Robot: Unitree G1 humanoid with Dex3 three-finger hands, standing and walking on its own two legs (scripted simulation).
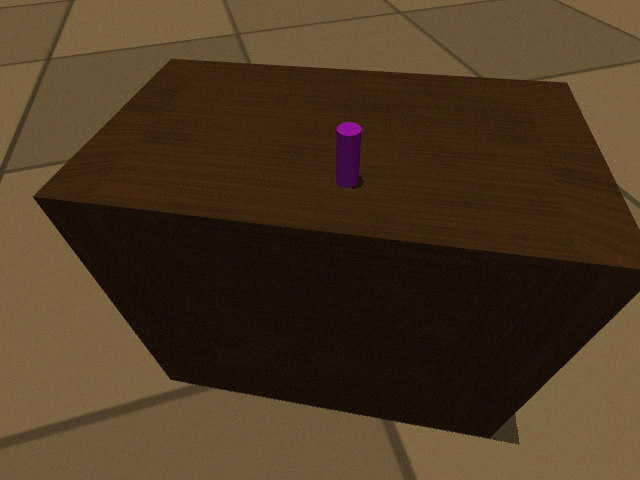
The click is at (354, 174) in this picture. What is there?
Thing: slim round
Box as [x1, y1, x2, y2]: [336, 122, 361, 187]
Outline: 353,122 345,122 337,126 336,182 339,185 345,187 353,186 356,184 358,178 361,128 358,124
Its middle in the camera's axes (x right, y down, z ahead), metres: +0.05 -0.14 +0.66
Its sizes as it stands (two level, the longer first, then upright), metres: 0.040 0.040 0.106
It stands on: a support 0.80 m high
